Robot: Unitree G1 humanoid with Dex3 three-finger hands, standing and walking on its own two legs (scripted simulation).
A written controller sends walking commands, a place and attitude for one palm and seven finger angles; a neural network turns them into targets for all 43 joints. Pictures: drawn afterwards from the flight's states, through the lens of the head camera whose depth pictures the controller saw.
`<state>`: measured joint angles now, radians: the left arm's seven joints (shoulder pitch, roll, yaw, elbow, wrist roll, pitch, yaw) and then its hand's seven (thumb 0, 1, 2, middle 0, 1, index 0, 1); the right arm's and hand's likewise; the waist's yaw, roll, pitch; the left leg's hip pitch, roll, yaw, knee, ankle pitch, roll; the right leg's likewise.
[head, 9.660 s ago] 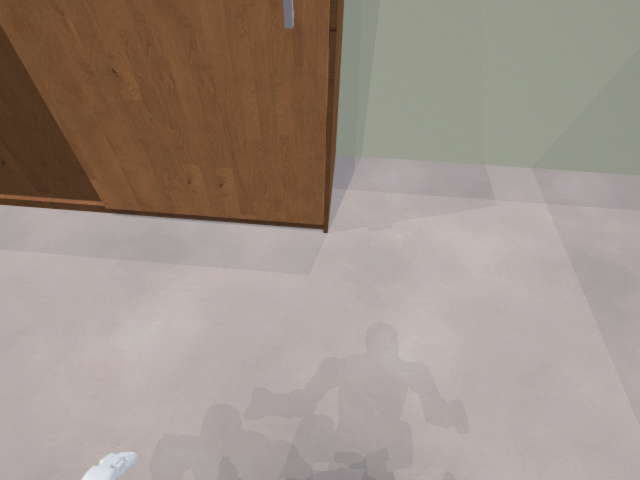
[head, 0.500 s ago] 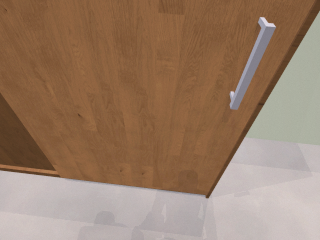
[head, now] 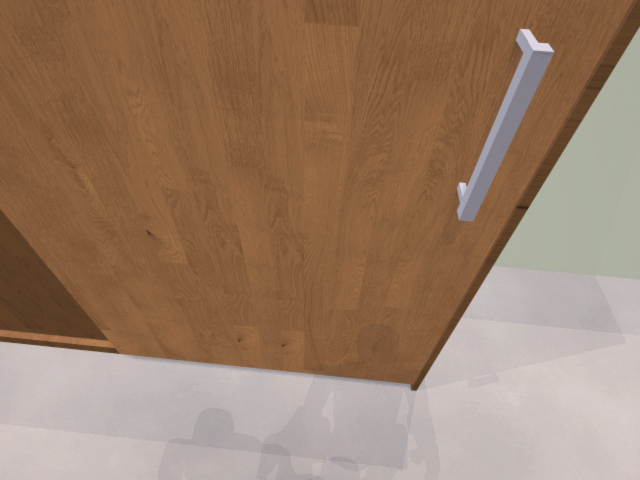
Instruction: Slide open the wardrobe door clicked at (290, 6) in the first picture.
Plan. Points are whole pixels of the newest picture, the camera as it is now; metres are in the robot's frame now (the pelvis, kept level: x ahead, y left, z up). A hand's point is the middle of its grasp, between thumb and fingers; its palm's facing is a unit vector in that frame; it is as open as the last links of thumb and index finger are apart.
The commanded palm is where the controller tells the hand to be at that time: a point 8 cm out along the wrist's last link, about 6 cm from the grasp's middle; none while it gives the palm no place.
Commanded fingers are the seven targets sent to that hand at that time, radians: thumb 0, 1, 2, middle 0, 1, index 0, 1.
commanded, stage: look again from close up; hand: right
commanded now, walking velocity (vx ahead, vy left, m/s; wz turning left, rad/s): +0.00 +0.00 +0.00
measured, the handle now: (492, 137) +0.49 -0.18 +0.20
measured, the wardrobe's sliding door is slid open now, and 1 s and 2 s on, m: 0.00 0.00 0.00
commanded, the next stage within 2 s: raise the hand with hooked fingers in 0.70 s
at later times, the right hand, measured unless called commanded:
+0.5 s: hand out of the picture +0.03 -0.17 -0.17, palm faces +0.03 +0.98 -0.20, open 7.4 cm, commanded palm none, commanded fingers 0.00 -0.90 -0.90 0.20 0.30 0.20 0.30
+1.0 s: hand (491, 424) +0.20 -0.18 +0.00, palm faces +0.27 +0.96 -0.08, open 7.6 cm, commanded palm +0.12 -0.23 -0.04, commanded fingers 0.00 -0.64 -0.79 0.22 0.47 0.22 0.47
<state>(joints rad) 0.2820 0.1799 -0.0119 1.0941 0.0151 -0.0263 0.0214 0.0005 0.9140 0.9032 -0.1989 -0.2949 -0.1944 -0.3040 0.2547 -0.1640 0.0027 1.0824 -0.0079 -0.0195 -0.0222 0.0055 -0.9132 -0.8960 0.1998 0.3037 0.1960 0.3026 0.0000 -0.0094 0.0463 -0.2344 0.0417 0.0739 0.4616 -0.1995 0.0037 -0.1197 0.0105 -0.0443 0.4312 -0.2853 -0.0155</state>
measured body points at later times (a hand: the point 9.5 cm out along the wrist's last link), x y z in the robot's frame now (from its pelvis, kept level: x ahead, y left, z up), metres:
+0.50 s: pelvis +0.01 +0.01 +0.00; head +0.02 +0.01 +0.45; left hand +0.03 +0.23 -0.16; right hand +0.03 -0.22 -0.15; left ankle +0.03 +0.12 -0.74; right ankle -0.03 -0.11 -0.74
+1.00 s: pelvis -0.01 +0.01 -0.02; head +0.00 +0.03 +0.43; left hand +0.11 +0.26 -0.12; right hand +0.18 -0.24 +0.01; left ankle +0.03 +0.12 -0.74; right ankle -0.03 -0.11 -0.74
